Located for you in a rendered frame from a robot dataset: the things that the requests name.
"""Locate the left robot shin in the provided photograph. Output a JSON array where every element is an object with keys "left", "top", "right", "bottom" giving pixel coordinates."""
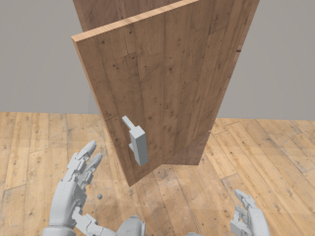
[{"left": 130, "top": 215, "right": 140, "bottom": 219}]

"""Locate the handle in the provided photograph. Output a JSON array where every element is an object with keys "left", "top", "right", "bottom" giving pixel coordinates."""
[{"left": 122, "top": 115, "right": 149, "bottom": 166}]

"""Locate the left robot hand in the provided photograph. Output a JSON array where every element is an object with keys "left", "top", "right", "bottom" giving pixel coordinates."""
[{"left": 48, "top": 140, "right": 118, "bottom": 236}]

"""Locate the cupboard door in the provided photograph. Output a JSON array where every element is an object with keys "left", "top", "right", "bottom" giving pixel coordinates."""
[{"left": 71, "top": 0, "right": 255, "bottom": 187}]

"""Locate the left robot forearm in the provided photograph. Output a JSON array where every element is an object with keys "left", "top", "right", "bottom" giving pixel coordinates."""
[{"left": 41, "top": 225, "right": 77, "bottom": 236}]

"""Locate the robot left thigh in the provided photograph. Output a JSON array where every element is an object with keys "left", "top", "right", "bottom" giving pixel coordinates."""
[{"left": 116, "top": 218, "right": 146, "bottom": 236}]

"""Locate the right robot hand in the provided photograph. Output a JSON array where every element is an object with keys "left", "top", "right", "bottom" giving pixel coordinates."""
[{"left": 230, "top": 189, "right": 271, "bottom": 236}]

